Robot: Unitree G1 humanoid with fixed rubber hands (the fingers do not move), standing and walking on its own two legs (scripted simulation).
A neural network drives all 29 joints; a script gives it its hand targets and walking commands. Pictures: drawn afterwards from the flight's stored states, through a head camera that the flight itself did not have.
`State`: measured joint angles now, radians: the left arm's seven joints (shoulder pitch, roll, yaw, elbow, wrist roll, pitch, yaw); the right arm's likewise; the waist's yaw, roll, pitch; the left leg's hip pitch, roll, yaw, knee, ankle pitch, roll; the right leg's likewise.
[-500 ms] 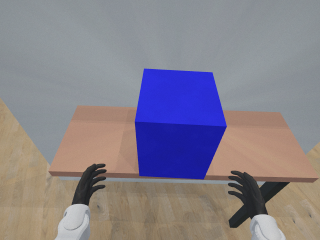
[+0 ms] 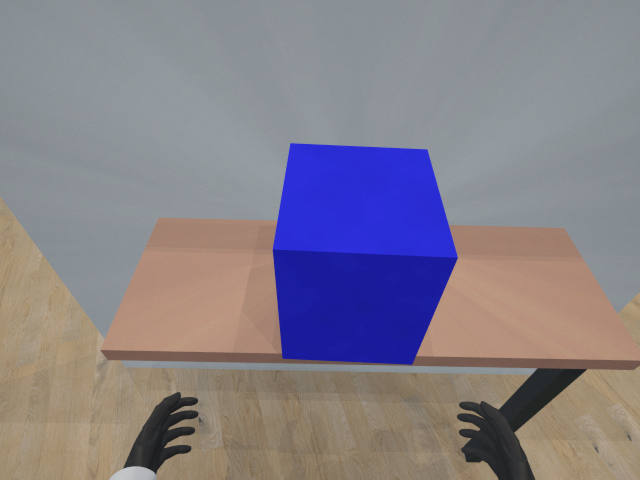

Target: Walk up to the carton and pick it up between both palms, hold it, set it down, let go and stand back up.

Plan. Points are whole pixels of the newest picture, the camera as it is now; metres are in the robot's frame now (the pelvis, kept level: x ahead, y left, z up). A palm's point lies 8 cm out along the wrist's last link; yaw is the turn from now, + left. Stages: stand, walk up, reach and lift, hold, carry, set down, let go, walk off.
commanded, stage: set down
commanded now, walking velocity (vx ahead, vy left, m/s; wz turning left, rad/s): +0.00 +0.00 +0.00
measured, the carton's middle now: (352, 257) +0.42 -0.03 +0.04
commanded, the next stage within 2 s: let go in 0.26 s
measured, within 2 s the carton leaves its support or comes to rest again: neither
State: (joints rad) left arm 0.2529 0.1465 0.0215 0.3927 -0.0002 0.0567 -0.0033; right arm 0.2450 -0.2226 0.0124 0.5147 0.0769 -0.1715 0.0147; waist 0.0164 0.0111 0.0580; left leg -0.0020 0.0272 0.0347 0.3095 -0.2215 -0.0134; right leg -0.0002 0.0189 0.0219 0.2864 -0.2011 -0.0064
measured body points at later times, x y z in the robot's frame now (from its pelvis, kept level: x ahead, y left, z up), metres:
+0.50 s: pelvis -0.02 +0.00 +0.00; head -0.03 +0.00 +0.45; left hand +0.15 +0.23 -0.09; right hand +0.15 -0.23 -0.09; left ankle -0.03 +0.12 -0.75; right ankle -0.02 -0.12 -0.75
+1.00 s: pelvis -0.03 -0.01 -0.01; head +0.00 +0.00 +0.44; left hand +0.11 +0.24 -0.12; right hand +0.10 -0.25 -0.12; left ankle -0.03 +0.12 -0.75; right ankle -0.02 -0.12 -0.75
